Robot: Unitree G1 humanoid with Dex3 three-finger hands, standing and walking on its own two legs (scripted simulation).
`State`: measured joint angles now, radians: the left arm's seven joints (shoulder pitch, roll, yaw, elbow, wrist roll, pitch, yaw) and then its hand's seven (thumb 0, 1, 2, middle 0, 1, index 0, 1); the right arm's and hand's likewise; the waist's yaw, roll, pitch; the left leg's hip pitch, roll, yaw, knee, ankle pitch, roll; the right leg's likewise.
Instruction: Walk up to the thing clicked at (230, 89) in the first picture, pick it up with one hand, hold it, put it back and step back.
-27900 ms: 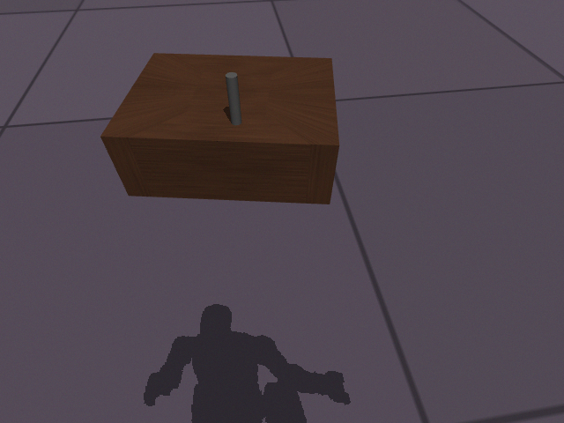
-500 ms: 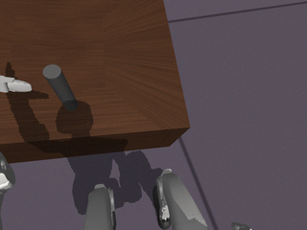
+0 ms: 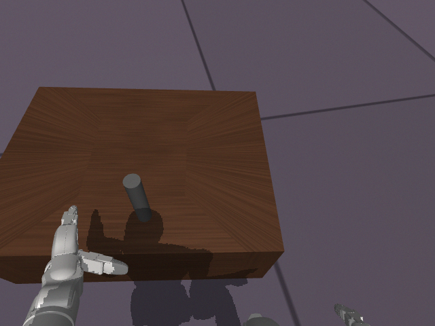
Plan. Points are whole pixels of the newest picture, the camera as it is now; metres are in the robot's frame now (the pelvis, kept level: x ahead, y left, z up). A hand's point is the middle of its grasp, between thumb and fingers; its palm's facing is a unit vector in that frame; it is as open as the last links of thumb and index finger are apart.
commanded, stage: home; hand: left
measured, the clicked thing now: (139, 200) +0.50 +0.20 -0.26
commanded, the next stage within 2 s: none
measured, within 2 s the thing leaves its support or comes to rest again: neither
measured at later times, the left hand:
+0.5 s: hand out of the picture +0.15 +0.18 -0.06, palm faces +0.17 -0.95 -0.28, open 17.5 cm
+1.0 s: hand out of the picture +0.09 +0.24 -0.10, palm faces +0.01 -0.92 -0.38, open 17.5 cm
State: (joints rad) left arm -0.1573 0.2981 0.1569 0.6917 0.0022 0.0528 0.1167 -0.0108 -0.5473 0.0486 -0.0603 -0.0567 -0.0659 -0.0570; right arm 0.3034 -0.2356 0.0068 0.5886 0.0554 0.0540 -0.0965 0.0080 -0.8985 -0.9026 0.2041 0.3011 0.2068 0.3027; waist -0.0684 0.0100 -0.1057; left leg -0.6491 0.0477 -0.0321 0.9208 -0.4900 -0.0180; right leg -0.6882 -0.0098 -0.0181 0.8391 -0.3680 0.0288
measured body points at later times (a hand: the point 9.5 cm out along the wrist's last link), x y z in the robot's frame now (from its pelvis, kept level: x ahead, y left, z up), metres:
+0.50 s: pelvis -0.01 -0.02 +0.01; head +0.03 -0.02 +0.46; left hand +0.14 +0.23 -0.04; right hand +0.19 -0.24 -0.07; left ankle -0.02 +0.12 -0.69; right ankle +0.02 -0.14 -0.69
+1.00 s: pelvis +0.00 +0.00 +0.03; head -0.01 -0.01 +0.48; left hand +0.09 +0.29 -0.07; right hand +0.10 -0.28 -0.10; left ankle -0.02 +0.12 -0.69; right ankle +0.02 -0.14 -0.69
